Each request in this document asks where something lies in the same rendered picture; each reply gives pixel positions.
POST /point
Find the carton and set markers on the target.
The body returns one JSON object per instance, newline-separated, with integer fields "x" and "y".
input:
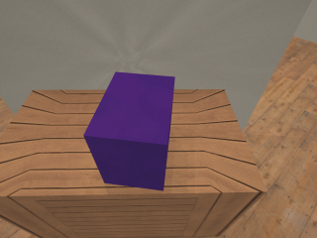
{"x": 128, "y": 135}

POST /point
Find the pedestal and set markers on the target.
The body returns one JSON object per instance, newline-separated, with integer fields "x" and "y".
{"x": 50, "y": 185}

